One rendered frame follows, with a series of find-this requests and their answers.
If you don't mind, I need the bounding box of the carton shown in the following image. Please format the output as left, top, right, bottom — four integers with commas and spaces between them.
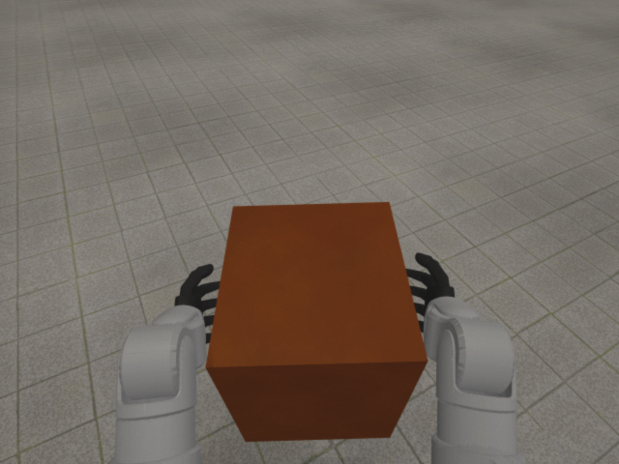
206, 202, 428, 442

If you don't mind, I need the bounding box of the robot right forearm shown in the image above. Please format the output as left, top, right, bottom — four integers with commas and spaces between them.
424, 297, 526, 464

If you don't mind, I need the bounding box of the robot right hand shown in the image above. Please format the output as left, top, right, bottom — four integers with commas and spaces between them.
405, 252, 455, 333

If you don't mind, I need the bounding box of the robot left forearm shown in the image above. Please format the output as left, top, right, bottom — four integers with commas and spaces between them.
107, 305, 207, 464

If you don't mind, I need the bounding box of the robot left hand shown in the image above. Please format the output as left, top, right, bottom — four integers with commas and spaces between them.
174, 264, 220, 344

